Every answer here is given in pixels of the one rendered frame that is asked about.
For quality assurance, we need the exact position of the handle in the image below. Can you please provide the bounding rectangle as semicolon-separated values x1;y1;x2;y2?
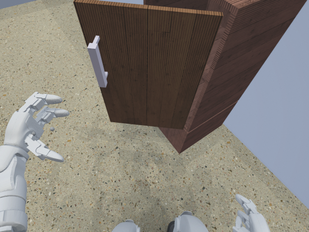
87;36;108;87

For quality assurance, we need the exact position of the left robot thigh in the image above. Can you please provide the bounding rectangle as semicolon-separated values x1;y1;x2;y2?
112;222;140;232

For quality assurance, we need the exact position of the robot right hand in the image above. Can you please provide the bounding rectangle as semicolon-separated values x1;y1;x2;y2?
233;194;270;232

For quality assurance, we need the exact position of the cupboard door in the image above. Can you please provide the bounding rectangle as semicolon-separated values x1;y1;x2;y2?
73;0;223;130

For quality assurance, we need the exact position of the left robot forearm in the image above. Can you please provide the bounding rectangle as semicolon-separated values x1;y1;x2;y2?
0;145;29;232

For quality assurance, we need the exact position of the robot thigh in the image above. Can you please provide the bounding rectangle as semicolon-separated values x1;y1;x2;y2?
112;222;140;232
174;215;209;232

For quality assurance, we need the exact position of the robot left hand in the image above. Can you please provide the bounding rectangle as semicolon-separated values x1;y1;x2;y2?
4;92;69;162

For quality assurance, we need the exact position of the right robot thigh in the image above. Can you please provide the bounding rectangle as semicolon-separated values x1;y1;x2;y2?
174;215;209;232

